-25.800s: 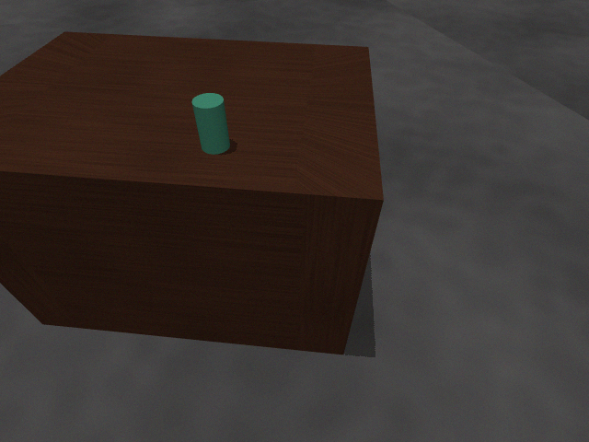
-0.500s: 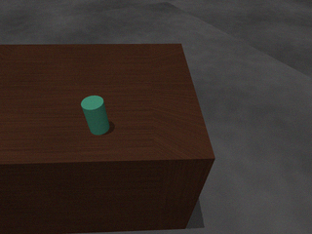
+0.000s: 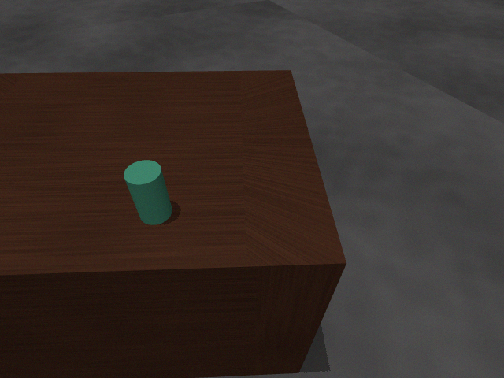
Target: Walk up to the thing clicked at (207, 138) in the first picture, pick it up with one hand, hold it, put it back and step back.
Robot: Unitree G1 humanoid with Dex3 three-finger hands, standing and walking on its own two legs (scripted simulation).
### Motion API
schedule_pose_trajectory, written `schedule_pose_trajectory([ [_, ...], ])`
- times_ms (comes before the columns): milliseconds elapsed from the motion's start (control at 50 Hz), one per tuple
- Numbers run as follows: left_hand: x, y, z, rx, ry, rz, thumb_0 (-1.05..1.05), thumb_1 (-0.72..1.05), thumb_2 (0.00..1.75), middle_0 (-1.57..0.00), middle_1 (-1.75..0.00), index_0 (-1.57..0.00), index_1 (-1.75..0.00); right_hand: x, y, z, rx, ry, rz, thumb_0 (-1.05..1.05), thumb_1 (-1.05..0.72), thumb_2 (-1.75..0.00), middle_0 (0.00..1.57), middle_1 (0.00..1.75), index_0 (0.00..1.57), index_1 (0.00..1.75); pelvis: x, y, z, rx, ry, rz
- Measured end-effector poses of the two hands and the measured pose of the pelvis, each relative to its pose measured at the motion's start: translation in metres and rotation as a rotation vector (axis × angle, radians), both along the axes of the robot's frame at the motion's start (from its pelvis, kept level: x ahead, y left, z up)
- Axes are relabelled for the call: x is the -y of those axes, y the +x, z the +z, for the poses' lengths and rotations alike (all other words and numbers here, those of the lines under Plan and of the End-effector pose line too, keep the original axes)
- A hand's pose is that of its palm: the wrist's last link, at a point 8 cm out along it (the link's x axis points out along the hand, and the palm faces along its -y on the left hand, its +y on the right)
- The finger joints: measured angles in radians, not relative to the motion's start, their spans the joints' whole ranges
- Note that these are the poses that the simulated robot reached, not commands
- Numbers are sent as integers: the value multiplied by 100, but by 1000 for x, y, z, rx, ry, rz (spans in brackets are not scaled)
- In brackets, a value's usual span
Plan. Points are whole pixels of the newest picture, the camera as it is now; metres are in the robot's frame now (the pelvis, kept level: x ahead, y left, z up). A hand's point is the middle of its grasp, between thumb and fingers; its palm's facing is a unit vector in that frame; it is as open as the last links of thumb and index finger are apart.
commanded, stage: home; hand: left
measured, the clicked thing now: (149, 193) +0.48 +0.21 +0.03
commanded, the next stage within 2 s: stand in 0.42 s
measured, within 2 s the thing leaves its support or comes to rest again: neither
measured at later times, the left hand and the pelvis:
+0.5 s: hand out of the picture +0.08 +0.25 -0.15, palm faces -0.04 -0.93 -0.36, open 17.5 cm; pelvis +0.01 +0.00 +0.00, yaw +0 degrees
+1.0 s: hand out of the picture +0.07 +0.25 -0.16, palm faces -0.04 -0.94 -0.35, open 8.8 cm; pelvis +0.00 +0.00 +0.00, yaw +0 degrees
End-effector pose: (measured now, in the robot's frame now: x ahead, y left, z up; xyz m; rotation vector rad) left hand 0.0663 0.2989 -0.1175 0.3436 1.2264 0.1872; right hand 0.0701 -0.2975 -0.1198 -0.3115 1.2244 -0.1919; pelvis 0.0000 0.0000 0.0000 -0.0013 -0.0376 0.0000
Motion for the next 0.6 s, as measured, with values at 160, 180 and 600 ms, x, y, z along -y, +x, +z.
schedule_pose_trajectory([
  [160, 0, 3, -1, -13, 2, 2, 0, -56, 4, -5, -4, -6, -5, 2, -3, -1, -25, -2, -12, 1, -90, -90, 20, 30, 20, 30, 1, 4, 0, -4, 0, 0],
  [180, 0, 3, -1, -13, 1, 2, 0, -56, 4, -5, -4, -6, -5, 2, -3, -1, -27, -2, -12, 1, -90, -90, 20, 30, 20, 30, 1, 5, 0, -4, 0, 0],
  [600, 1, 3, 0, -11, 0, 6, 0, -52, 7, -7, -7, -8, -7, 1, -2, -1, -23, 2, -14, 1, -90, -90, 20, 30, 20, 30, 2, 5, 1, -2, 1, 2],
])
